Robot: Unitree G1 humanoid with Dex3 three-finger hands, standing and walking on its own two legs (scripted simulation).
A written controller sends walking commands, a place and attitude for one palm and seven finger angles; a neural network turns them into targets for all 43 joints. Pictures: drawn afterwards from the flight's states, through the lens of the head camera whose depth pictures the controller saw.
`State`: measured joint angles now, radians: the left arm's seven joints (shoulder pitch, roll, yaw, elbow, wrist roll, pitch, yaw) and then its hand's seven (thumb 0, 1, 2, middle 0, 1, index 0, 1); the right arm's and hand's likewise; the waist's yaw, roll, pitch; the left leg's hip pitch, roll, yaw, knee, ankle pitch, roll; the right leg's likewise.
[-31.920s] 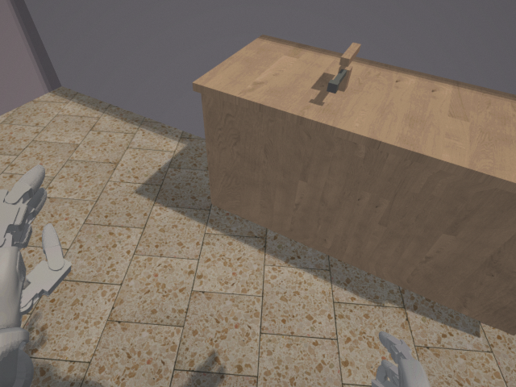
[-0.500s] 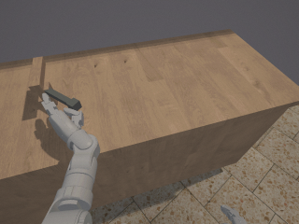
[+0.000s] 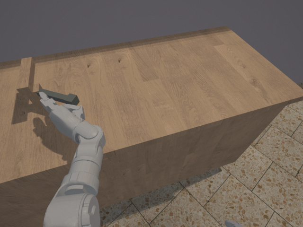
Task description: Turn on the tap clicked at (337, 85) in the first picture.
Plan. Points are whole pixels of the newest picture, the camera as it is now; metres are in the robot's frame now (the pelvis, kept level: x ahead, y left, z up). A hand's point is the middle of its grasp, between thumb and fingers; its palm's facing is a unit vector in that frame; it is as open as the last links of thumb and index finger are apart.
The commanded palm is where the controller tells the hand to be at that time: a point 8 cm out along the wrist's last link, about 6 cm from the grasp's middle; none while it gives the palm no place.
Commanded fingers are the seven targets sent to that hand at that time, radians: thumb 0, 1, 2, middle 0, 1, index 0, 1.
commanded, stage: push the lever round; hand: left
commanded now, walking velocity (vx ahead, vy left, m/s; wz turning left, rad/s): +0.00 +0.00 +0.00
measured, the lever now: (72, 100) +0.45 +0.23 +0.07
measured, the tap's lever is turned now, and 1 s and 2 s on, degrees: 54 81 81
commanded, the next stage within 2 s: lift the hand up off the lever in 0.66 s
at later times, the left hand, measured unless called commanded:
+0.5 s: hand (85, 101) +0.45 +0.20 +0.07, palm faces +0.83 -0.55 -0.10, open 7.7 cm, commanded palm +0.40 +0.21 +0.07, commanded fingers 0.00 0.90 0.90 -0.15 -0.15 -0.15 -0.15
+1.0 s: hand (87, 94) +0.48 +0.20 +0.07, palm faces +0.83 -0.55 -0.11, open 7.8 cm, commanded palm +0.42 +0.21 +0.08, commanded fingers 0.00 0.90 0.90 -0.15 -0.15 -0.15 -0.15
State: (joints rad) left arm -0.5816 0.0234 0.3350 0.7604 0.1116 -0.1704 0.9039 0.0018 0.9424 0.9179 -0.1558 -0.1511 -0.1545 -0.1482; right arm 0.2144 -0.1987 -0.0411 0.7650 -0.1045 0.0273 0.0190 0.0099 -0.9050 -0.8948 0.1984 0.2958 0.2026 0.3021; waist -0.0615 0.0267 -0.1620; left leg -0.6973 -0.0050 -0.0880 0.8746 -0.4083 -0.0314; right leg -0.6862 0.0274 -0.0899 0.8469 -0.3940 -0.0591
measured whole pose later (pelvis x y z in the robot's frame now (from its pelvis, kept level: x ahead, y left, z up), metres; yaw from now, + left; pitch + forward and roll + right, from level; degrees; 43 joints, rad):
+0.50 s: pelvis +0.00 +0.00 +0.00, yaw -1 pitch +16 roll -1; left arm -0.72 0.07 0.43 0.91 0.16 -0.19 0.95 0.02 0.92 0.92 -0.16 -0.15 -0.15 -0.15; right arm 0.26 -0.20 -0.05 0.78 -0.13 0.01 0.05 0.01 -0.91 -0.89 0.20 0.30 0.20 0.30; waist -0.10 0.03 -0.18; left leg -0.76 0.00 -0.08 0.90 -0.41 -0.03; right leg -0.75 0.03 -0.08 0.87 -0.39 -0.06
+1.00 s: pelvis +0.01 +0.01 +0.00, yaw -1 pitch +18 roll -1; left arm -0.81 0.10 0.47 0.98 0.17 -0.18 0.96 0.02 0.92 0.91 -0.16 -0.15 -0.14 -0.14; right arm 0.30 -0.19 -0.05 0.79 -0.14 0.01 0.07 0.01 -0.91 -0.89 0.20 0.30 0.20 0.30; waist -0.12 0.03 -0.18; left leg -0.78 0.00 -0.07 0.89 -0.42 -0.02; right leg -0.77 0.03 -0.07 0.85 -0.39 -0.05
